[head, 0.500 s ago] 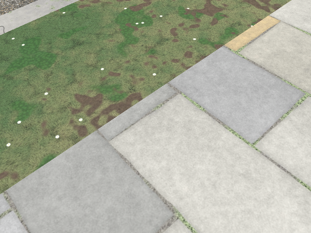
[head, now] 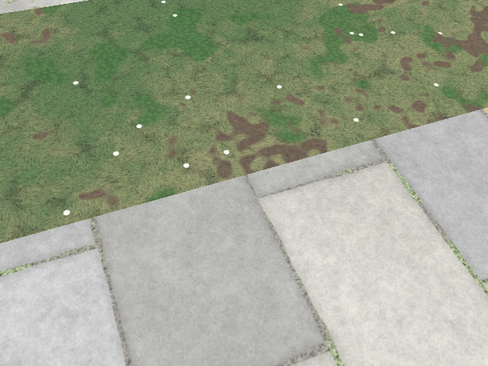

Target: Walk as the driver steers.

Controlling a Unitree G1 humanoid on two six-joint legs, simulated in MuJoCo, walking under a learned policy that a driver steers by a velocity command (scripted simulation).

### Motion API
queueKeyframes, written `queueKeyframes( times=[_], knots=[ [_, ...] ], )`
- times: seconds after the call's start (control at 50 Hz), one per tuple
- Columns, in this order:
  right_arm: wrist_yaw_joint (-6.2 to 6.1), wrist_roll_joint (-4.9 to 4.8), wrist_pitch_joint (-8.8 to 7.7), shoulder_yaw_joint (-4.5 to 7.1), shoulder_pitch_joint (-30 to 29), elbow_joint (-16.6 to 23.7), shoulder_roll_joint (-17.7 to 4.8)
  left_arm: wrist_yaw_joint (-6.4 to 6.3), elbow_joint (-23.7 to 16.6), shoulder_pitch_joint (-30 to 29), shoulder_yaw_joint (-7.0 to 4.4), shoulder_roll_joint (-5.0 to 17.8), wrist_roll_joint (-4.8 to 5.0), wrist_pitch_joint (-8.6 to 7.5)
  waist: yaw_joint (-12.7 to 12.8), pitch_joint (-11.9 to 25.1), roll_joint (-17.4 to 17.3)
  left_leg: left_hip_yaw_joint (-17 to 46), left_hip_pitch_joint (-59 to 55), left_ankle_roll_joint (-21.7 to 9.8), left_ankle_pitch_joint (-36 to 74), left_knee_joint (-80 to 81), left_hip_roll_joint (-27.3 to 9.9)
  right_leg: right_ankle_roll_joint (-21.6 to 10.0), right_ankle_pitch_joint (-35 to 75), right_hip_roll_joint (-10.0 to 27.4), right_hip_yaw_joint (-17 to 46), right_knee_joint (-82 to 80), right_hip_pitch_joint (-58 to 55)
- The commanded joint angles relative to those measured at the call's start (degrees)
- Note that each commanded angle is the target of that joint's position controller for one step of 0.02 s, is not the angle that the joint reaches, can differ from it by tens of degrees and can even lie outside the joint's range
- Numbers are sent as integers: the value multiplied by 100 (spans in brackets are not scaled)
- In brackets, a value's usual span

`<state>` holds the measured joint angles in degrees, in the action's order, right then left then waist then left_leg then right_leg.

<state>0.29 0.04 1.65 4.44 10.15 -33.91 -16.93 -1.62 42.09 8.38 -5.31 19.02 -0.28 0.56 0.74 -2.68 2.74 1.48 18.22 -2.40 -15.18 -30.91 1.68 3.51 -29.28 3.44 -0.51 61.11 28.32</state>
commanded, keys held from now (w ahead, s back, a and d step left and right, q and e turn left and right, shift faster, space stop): q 0.38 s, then w+q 0.28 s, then w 0.34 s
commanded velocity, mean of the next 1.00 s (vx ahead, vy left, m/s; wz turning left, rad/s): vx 0.20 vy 0.00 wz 0.50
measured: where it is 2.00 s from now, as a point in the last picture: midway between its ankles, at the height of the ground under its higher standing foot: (95, 298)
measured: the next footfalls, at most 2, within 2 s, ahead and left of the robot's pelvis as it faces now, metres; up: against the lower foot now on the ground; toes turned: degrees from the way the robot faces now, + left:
right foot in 0.36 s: +0.08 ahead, -0.12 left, +0.00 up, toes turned +17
left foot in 0.80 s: +0.07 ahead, +0.19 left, +0.00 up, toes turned +29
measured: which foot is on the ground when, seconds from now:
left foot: down 0.00-0.36, up 0.38-0.78, down 0.80-1.00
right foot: up 0.00-0.34, down 0.36-0.80, up 0.82-1.00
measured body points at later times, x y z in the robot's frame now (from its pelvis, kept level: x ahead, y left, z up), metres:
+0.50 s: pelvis +0.02 -0.02 +0.01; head +0.04 -0.03 +0.45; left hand +0.07 +0.29 -0.07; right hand +0.25 -0.26 -0.09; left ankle -0.04 +0.10 -0.66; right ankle +0.04 -0.13 -0.74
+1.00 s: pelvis +0.12 +0.12 +0.01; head +0.12 +0.15 +0.46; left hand +0.10 +0.43 -0.10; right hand +0.32 -0.08 -0.09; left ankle +0.04 +0.17 -0.74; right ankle +0.22 -0.01 -0.65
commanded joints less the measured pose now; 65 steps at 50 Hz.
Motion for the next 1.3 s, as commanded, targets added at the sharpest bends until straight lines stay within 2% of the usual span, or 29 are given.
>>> queueKeyframes(
  times=[0.02,0.06,0.14,0.26,0.3,0.34,0.36,0.38,0.4,0.42,0.46,0.56,0.64,0.72,0.78,0.8,0.82,0.84,0.86,0.88,0.9,0.92,0.94,1.0,1.08,1.14,1.2,1.26,1.3],
  knots=[
    [-108,-76,-112,230,-253,393,-923,-72,-483,-179,-172,613,-58,-66,-1,747,-1041,1576,-1002,-1079,2702,1047,-1361,41,564,-50,372,601,893],
    [-154,-15,-85,212,-263,397,-914,-36,-456,-15,-145,482,-36,-78,59,886,-1015,1519,-893,-1103,2613,1064,-1236,94,892,-190,328,429,640],
    [-209,-45,-57,244,-133,336,-1011,-11,-571,-252,-51,292,-16,-98,-87,824,-1070,1811,-962,-1097,1890,1010,-1150,139,1023,-311,417,-827,476],
    [-134,-69,13,275,-208,356,-1114,100,-686,-297,-63,358,52,-200,-175,767,-1213,2592,-712,-1097,1632,821,-1100,15,743,-556,500,-2045,-293],
    [-124,-113,39,268,-299,369,-1097,144,-691,-157,-78,356,70,-249,-89,809,-1238,2810,-782,-1002,1862,653,-1006,-71,910,-603,496,-2691,-633],
    [-166,-186,70,232,-434,405,-985,159,-593,200,-129,418,31,-290,144,872,-1111,2704,-450,-633,1465,315,-675,-247,2053,-424,470,-3927,-1570],
    [-179,-133,64,157,-224,421,-716,121,-623,363,-210,772,-62,-272,46,1082,-380,2237,175,-292,200,-483,-293,-605,2597,570,1250,-4085,-2322],
    [-180,-158,18,152,-45,522,-630,112,-617,207,-283,1199,-200,-206,-246,738,1303,966,1435,86,-1828,-1557,702,-1524,3747,1659,2615,-4325,-2429],
    [-181,-53,-37,301,39,430,-1132,96,-698,253,-231,901,-213,-234,-83,813,1090,787,1704,351,-2162,-2961,315,-2076,3168,2163,3053,-4477,-2260],
    [-151,-107,-30,375,57,334,-1283,53,-760,89,-137,616,-150,-244,-123,679,682,752,1865,399,-1618,-3400,84,-1885,2030,1851,2583,-4549,-2159],
    [-126,-95,37,335,55,224,-1031,-27,-764,-33,-88,470,32,-243,-83,370,609,547,2329,522,-789,-3662,-83,-1378,445,1232,1923,-4740,-2288],
    [6,-134,-86,171,-531,463,-598,-80,-662,631,-115,610,-11,-311,369,233,583,110,2622,636,-241,-2998,-343,-1366,302,1204,1231,-5115,-2665],
    [107,-114,-183,69,-612,501,-409,-1,-574,691,-194,825,30,-381,374,146,588,-94,2039,528,-87,-1955,-533,-1361,704,1341,687,-5209,-2432],
    [184,-139,-247,17,-478,419,-366,156,-415,738,-220,930,152,-429,268,32,583,-360,896,256,-333,-965,-459,-1335,951,1342,277,-5099,-1889],
    [173,-143,-274,103,366,77,-491,252,-281,674,-156,835,257,-394,-267,181,264,-717,-804,-72,148,77,-80,-1173,1304,1259,-58,-4319,-1252],
    [122,-174,-267,261,1065,-114,-784,267,-246,732,-38,563,175,-419,-618,539,-73,-531,-1872,-209,135,233,-35,-946,1944,968,-468,-3236,-861],
    [28,-110,-270,381,1867,-194,-1351,283,-489,563,156,67,-61,-464,-857,1007,-1526,1444,-2969,-579,170,726,-1392,-459,580,430,-972,-862,300],
    [56,-97,-368,403,1745,-28,-1788,247,-784,536,144,137,64,-593,-659,1204,-2190,4060,-3287,-1585,-1123,1600,-2362,-261,-479,-321,-247,624,1976],
    [112,-106,-492,284,1612,-31,-1324,248,-771,280,22,657,257,-671,-803,897,-1349,3809,-3021,-1638,-1374,1771,-2380,-350,-147,12,275,1206,2389],
    [131,-81,-554,173,1416,-70,-1026,275,-786,186,4,707,310,-699,-640,535,-1329,3118,-2692,-1473,-1198,1716,-2158,-494,398,217,268,1163,2506],
    [143,-68,-578,95,1133,-52,-821,268,-668,236,25,622,217,-694,-481,330,-963,2545,-2252,-1298,-806,1733,-1886,-525,917,406,286,924,2291],
    [137,-41,-579,44,838,-37,-705,276,-625,263,16,595,109,-679,-315,172,-910,2117,-1840,-1181,-207,1830,-1677,-496,1297,496,313,569,2018],
    [111,-3,-589,6,679,-32,-633,309,-550,364,14,553,86,-642,-172,127,-955,1778,-1569,-1089,343,1951,-1519,-459,1596,538,306,411,1725],
    [36,3,-654,6,718,-205,-679,332,-426,359,73,359,36,-539,-79,133,-693,1077,-1461,-1073,1802,2114,-1356,-249,2287,430,172,-83,1620],
    [-53,-34,-634,0,970,-505,-739,368,-617,-453,212,66,70,-568,-305,-78,-655,427,-1343,-846,2239,2237,-1081,-187,3370,187,-1,-1752,1302],
    [-81,-81,-623,20,1350,-752,-836,475,-797,-1111,274,-20,129,-624,-542,-297,-632,387,-1479,-824,1889,2347,-1189,-297,3800,9,-112,-2648,1065],
    [-88,-113,-569,45,1525,-951,-889,579,-932,-1394,266,54,137,-669,-526,-394,-639,445,-2070,-802,2208,2104,-1452,-522,3535,-79,-45,-3121,1140],
    [-132,-106,-486,94,1476,-1035,-1040,579,-887,-1026,180,266,88,-672,-226,23,-856,418,-2601,-643,4256,1342,-1521,-803,2794,-387,-243,-3198,477],
    [-162,-56,-403,74,1325,-1017,-1061,460,-577,332,-8,646,76,-628,525,993,-938,162,-2259,-415,5761,-412,-1204,-1150,2844,-590,-444,-3228,-1530]
  ],
)
Velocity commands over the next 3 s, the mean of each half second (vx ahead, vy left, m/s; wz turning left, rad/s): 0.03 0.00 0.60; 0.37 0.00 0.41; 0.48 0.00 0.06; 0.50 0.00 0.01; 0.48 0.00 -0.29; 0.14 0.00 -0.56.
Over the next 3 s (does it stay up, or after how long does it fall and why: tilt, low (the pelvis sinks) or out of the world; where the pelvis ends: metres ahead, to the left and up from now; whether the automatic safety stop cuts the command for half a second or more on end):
stays up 1.02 0.58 0.00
